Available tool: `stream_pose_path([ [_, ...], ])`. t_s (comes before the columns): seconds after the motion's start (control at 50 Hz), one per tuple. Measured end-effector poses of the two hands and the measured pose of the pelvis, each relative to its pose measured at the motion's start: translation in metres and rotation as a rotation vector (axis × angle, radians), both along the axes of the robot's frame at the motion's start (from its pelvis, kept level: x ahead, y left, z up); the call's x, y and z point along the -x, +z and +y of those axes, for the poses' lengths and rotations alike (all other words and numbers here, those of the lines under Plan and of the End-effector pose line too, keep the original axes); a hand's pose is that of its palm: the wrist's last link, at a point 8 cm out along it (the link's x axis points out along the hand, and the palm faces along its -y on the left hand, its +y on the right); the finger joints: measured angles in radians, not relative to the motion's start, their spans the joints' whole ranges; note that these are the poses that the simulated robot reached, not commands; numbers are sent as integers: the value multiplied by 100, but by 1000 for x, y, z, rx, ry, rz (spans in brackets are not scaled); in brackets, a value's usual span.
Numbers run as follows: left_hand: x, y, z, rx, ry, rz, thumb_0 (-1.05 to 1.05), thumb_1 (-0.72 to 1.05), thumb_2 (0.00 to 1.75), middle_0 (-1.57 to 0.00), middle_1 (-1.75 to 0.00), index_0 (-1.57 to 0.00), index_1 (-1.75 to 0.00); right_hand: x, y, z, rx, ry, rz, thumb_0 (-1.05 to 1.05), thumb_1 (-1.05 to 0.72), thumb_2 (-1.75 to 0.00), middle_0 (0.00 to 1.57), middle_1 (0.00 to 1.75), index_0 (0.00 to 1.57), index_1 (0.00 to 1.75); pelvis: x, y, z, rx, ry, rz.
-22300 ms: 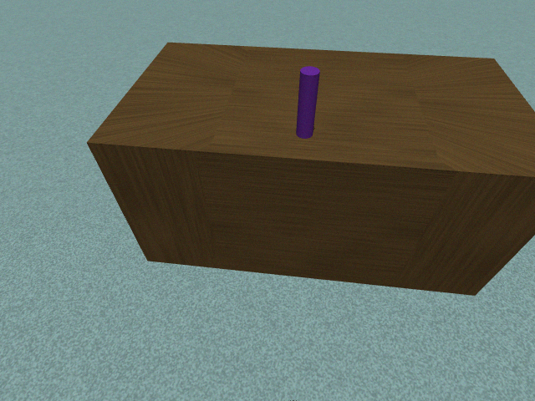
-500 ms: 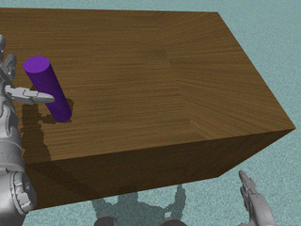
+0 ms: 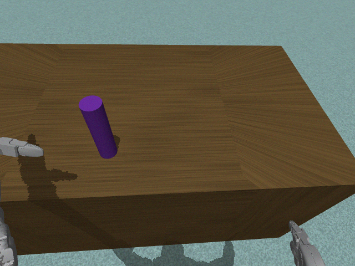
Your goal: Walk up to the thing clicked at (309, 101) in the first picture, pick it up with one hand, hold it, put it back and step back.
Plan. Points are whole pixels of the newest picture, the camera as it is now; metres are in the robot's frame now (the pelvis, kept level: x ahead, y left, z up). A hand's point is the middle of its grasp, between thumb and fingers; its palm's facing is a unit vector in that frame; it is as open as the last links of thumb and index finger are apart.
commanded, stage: sink last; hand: left
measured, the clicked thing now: (100, 130) +0.47 +0.21 +0.01
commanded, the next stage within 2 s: home in 0.84 s
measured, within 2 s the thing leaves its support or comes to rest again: neither
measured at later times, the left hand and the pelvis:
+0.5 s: hand (36, 252) +0.18 +0.25 +0.05, palm faces +0.33 -0.87 -0.36, open 17.4 cm; pelvis +0.00 -0.01 +0.01, yaw +1 degrees
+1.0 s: hand out of the picture +0.16 +0.26 +0.06, palm faces +0.39 -0.83 -0.40, open 17.4 cm; pelvis -0.02 -0.03 +0.02, yaw +2 degrees
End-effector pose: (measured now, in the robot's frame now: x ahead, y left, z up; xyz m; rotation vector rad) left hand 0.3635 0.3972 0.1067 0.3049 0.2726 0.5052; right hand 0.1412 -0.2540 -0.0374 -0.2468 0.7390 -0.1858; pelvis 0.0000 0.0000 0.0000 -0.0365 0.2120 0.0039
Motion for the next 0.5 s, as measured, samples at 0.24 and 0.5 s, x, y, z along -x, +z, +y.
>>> stream_pose_path([
  [0.24, 98, -26, -65, -7, -121, -31, -2, -55, 3, -7, -5, -6, -5, -16, 4, 1, -38, -41, -57, -1, 51, -6, 6, 5, 6, 6, -13, 9, 3, -15, -2, -80],
  [0.5, 223, -31, -112, 14, -98, 49, -2, -53, 1, -7, -5, -7, -5, -18, -5, -2, -54, -24, -68, -1, 51, -5, 6, 5, 6, 6, -5, 10, -9, -34, 21, -143],
])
